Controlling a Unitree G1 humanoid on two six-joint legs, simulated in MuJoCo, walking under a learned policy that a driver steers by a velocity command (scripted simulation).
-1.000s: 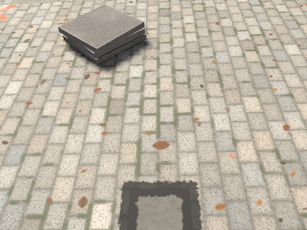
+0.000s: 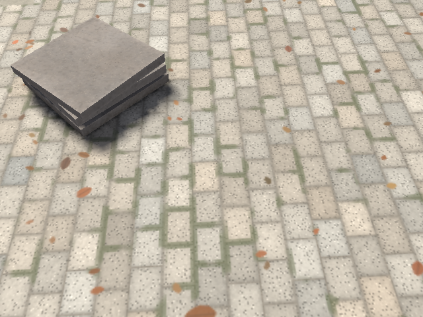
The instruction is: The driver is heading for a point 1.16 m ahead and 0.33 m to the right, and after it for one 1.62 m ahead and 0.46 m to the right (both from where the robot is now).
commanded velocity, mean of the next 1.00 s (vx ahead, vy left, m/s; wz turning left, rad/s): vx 0.50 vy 0.00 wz -0.36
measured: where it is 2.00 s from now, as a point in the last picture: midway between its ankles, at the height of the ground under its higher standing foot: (306, 163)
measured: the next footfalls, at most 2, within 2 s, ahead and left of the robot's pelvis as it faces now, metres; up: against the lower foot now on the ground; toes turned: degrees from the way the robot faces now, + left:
left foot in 0.48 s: +0.43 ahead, +0.10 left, +0.00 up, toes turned -6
right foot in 1.02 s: +0.62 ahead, -0.17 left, +0.00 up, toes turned -32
